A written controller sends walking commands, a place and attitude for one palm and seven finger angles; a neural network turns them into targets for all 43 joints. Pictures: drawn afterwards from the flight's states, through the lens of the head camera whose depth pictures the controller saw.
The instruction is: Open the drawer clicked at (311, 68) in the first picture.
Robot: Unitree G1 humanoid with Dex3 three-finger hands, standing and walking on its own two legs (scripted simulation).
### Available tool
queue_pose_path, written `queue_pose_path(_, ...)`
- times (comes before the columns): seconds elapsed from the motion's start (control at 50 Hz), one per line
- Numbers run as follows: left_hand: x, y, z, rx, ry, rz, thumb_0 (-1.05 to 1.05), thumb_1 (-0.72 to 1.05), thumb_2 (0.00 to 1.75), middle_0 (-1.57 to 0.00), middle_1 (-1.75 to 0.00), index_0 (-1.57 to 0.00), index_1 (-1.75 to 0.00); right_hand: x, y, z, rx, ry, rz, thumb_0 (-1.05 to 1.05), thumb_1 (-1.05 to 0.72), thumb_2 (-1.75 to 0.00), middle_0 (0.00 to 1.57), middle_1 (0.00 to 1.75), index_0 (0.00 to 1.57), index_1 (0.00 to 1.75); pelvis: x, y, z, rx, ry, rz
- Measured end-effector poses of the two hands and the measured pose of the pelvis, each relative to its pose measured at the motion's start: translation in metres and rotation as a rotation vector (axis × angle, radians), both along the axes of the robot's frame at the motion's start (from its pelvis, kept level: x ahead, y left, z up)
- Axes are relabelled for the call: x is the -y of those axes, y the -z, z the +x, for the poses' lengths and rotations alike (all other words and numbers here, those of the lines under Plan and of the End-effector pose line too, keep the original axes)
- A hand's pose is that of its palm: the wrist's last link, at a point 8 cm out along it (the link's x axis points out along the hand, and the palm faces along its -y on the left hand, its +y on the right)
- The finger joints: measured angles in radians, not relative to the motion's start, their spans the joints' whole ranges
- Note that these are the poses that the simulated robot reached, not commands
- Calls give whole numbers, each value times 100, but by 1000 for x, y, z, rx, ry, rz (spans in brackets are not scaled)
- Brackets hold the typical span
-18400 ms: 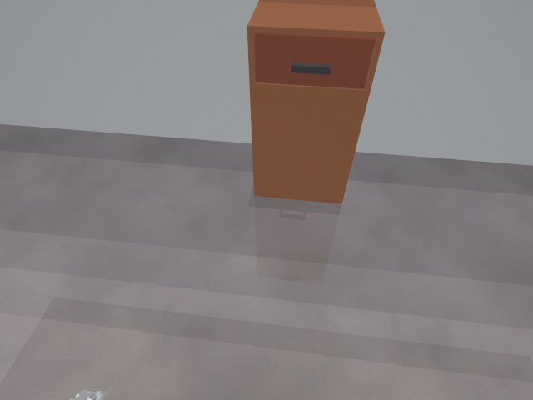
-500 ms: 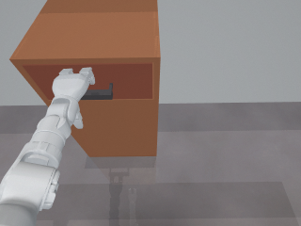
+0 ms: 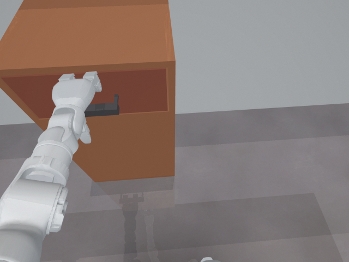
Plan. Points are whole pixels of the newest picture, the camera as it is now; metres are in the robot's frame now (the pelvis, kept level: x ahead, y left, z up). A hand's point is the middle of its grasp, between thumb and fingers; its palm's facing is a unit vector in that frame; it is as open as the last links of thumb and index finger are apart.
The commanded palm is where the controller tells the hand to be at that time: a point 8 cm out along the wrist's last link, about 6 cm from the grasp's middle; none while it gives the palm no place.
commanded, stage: move the hooked fingers above the handle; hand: left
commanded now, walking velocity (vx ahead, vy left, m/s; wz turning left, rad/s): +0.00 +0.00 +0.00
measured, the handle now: (94, 104) +0.54 +0.20 -0.02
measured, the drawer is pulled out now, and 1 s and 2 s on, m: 0.00 0.00 0.00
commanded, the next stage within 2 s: lower the fingers behind the handle in 0.48 s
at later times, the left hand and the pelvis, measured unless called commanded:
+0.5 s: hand (86, 106) +0.49 +0.19 +0.04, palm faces -0.04 -0.04 -1.00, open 13.8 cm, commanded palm +0.46 +0.20 +0.10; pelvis +0.01 +0.00 +0.00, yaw +1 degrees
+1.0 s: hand (89, 113) +0.49 +0.20 +0.01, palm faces -0.07 -0.03 -1.00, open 13.8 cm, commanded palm +0.48 +0.20 +0.07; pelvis +0.00 -0.01 -0.01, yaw +1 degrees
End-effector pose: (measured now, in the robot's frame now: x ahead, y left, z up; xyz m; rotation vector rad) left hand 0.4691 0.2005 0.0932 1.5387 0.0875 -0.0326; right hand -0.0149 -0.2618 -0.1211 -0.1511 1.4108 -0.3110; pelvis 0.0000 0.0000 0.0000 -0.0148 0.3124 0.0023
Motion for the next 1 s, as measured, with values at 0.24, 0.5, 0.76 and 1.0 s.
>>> queue_pose_path(0.24,-5,-2,-1,25,2,2,0,-49,30,-32,-121,-32,-120,7,-2,34,59,-58,-23,0,-91,-90,20,30,21,30,-1,1,2,1,-23,-4)
queue_pose_path(0.5,8,-5,-2,38,10,-8,0,-49,30,-31,-121,-31,-120,6,1,44,72,-53,0,0,-91,-90,20,30,21,30,2,-1,8,10,-12,1)
queue_pose_path(0.76,-3,4,-6,-27,-1,7,0,-49,30,-31,-121,-31,-120,14,1,38,50,-58,-15,0,-91,-90,20,30,21,30,10,-1,6,8,-26,4)
queue_pose_path(1.0,3,26,3,3,1,-2,0,-49,30,-31,-121,-31,-120,23,3,20,7,-42,-45,0,-91,-90,20,30,21,30,9,9,4,-41,-19,0)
